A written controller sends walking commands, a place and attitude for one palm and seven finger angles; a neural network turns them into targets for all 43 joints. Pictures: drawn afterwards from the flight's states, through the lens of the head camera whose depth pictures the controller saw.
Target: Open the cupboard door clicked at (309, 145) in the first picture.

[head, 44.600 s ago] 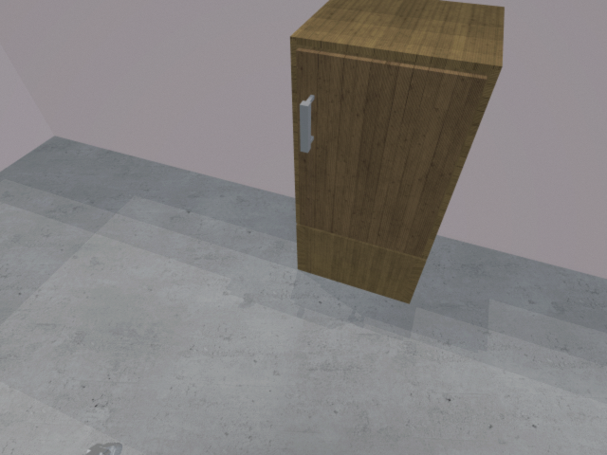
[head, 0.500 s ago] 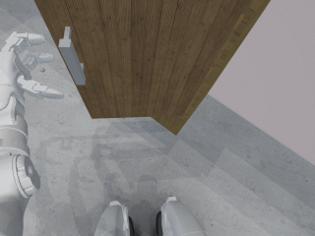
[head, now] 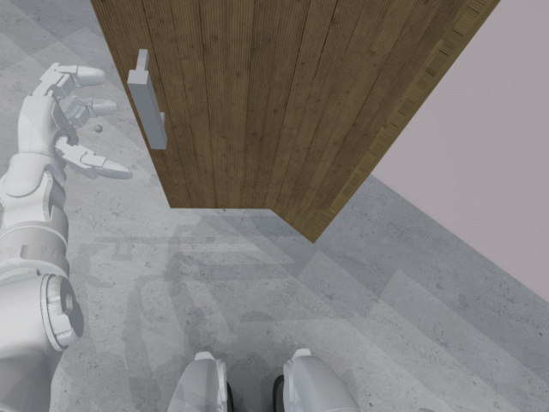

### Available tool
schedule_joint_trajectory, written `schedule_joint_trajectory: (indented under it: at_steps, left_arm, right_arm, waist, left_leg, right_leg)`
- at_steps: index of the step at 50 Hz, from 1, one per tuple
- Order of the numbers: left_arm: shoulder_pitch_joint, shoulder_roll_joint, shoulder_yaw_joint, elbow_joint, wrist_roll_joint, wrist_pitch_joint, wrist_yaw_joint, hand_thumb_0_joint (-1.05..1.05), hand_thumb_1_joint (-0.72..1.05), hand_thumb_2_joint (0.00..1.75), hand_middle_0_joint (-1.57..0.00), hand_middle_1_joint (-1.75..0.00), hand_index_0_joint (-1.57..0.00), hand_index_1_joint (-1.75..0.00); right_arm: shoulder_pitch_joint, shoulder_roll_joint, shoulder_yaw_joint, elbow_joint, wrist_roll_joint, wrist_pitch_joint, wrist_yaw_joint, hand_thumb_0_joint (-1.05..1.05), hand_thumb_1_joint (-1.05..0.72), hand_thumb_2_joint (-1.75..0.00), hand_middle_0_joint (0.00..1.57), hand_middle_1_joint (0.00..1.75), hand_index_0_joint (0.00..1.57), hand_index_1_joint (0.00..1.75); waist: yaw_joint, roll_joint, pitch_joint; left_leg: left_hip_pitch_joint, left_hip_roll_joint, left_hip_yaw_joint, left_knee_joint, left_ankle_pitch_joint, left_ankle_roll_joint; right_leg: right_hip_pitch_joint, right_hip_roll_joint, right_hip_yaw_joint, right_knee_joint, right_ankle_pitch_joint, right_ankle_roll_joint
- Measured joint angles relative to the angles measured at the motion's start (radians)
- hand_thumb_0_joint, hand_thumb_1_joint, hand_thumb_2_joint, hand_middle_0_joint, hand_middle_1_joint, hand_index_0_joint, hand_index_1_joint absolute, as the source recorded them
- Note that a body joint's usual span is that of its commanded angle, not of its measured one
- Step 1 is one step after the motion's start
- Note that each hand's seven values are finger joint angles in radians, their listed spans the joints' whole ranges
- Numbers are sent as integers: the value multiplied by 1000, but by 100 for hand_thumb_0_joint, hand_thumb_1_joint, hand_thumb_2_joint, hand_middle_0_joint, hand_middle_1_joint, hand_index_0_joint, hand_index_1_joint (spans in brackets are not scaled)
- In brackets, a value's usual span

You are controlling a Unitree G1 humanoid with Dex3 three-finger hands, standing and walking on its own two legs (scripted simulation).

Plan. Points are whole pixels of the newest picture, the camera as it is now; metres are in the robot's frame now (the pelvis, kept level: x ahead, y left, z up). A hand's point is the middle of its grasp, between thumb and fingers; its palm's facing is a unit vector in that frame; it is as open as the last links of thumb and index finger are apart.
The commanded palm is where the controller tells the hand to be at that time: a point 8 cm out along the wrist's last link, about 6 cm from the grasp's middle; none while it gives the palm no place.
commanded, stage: move the hooked fingers beside the handle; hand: left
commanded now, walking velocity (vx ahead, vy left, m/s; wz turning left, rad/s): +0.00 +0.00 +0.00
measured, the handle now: (151, 103) +0.54 +0.15 +0.05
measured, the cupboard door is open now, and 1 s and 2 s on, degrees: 42 41 41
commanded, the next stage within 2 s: slide the fingers in behind the handle in 0.14 s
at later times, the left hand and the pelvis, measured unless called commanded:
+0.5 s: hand (106, 131) +0.49 +0.21 +0.05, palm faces -0.02 -1.00 +0.00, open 14.0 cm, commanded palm +0.47 +0.24 +0.06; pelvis +0.00 +0.00 +0.00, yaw +0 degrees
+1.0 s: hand (141, 128) +0.49 +0.16 +0.05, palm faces +0.00 -1.00 -0.01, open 14.0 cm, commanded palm +0.47 +0.20 +0.06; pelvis +0.00 -0.01 +0.00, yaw +0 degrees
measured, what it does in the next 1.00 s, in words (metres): stands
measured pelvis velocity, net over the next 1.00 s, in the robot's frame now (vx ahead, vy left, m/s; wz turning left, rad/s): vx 0.00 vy -0.01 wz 0.01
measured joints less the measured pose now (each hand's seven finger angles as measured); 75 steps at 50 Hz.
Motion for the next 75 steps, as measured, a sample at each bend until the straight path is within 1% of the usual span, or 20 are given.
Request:
schedule_joint_trajectory:
  at_steps: [3,10,16,23,26,30,36,39,47,53,56,59,63,68,71,75]
  left_arm:
    - [-5,9,14,1,8,-1,6,-2,-50,30,-30,-120,-30,-120]
    - [9,18,20,-21,-5,-1,-4,-2,-50,30,-30,-120,-30,-120]
    - [26,-4,5,-35,-20,4,-1,-2,-50,30,-30,-120,-30,-120]
    - [44,-28,-1,-32,-15,-10,16,-2,-50,30,-30,-120,-30,-120]
    - [51,-36,-7,-40,-10,-19,28,-2,-50,30,-30,-120,-30,-120]
    - [47,-57,-28,-43,-9,-34,46,-2,-50,30,-30,-120,-30,-120]
    - [12,-72,-48,-8,5,-30,81,-2,-50,30,-30,-120,-30,-120]
    - [5,-80,-46,-9,9,-37,97,-2,-50,30,-30,-120,-30,-120]
    - [6,-115,-76,-20,13,-44,127,-2,-50,30,-30,-120,-30,-121]
    - [1,-129,-73,-8,21,-50,168,-2,-50,30,-30,-120,-29,-122]
    - [8,-133,-91,-19,24,-56,169,-2,-50,30,-30,-120,-29,-122]
    - [10,-150,-104,-23,18,-60,166,-2,-50,30,-30,-120,-29,-121]
    - [9,-167,-87,-16,28,-55,183,-2,-50,30,-30,-120,-30,-121]
    - [19,-164,-77,-21,38,-68,202,-2,-50,30,-30,-120,-30,-121]
    - [21,-161,-89,-25,35,-69,198,-2,-50,30,-30,-120,-30,-121]
    - [21,-172,-100,-28,27,-69,194,-2,-50,30,-30,-120,-30,-121]
  right_arm:
    - [1,3,5,-7,-2,-1,1,0,-90,-90,20,30,21,30]
    - [27,11,7,4,2,9,4,0,-90,-90,20,30,21,30]
    - [52,13,2,22,3,16,6,0,-90,-90,20,30,21,30]
    - [56,9,-3,20,2,13,8,0,-90,-90,20,30,21,30]
    - [51,7,-7,15,1,11,8,0,-90,-90,20,30,21,30]
    - [42,5,-12,17,-1,10,12,0,-90,-90,20,30,21,30]
    - [26,6,-8,16,-4,7,14,0,-90,-90,20,30,21,30]
    - [21,9,-8,15,-7,3,16,0,-90,-90,20,30,21,30]
    - [30,19,-10,23,-9,9,26,0,-90,-90,20,30,21,30]
    - [38,22,-11,26,-14,8,32,0,-90,-90,20,30,21,30]
    - [41,22,-15,28,-14,9,35,0,-90,-90,20,30,21,30]
    - [42,21,-19,31,-12,11,36,0,-90,-90,20,30,21,30]
    - [39,17,-19,25,-13,11,36,0,-90,-90,20,30,21,30]
    - [37,18,-21,14,-15,6,37,0,-90,-90,20,30,21,30]
    - [36,19,-22,15,-13,4,37,0,-90,-90,20,30,21,30]
    - [36,19,-24,20,-11,3,37,0,-90,-90,20,30,20,30]
  waist:
    - [-6,2,4]
    - [-2,8,8]
    - [5,9,4]
    - [-1,3,-1]
    - [-3,1,-2]
    - [2,3,-4]
    - [-1,6,-2]
    - [-3,8,-2]
    - [5,14,-4]
    - [3,15,-6]
    - [4,16,-6]
    - [7,16,-8]
    - [0,15,-11]
    - [-3,10,-10]
    - [-3,9,-8]
    - [2,9,-11]
  left_leg:
    - [-8,2,2,7,-2,0]
    - [-5,5,6,3,-1,0]
    - [12,3,7,-14,4,0]
    - [28,4,8,-21,7,-1]
    - [29,4,8,-20,6,-2]
    - [29,2,6,-17,7,-3]
    - [17,-3,3,-8,8,-4]
    - [9,-3,4,-4,7,-5]
    - [12,-4,4,-6,7,-9]
    - [15,-4,3,-9,7,-14]
    - [17,-4,2,-10,7,-17]
    - [23,-3,3,-14,8,-20]
    - [28,-2,6,-18,8,-22]
    - [30,0,9,-19,9,-26]
    - [30,1,7,-19,9,-29]
    - [30,0,3,-21,11,-32]
  right_leg:
    - [-10,1,2,8,-1,0]
    - [-9,4,7,4,2,0]
    - [8,4,8,-12,7,0]
    - [22,5,10,-18,9,-1]
    - [23,5,10,-15,8,-2]
    - [24,3,8,-12,7,-2]
    - [12,-2,4,2,3,-4]
    - [2,-2,5,9,1,-5]
    - [3,-3,6,12,-3,-9]
    - [2,-3,5,16,-6,-14]
    - [4,-2,5,17,-8,-17]
    - [8,-2,5,15,-8,-19]
    - [9,0,8,16,-9,-22]
    - [7,2,12,21,-10,-26]
    - [6,3,10,22,-11,-29]
    - [8,2,6,21,-11,-31]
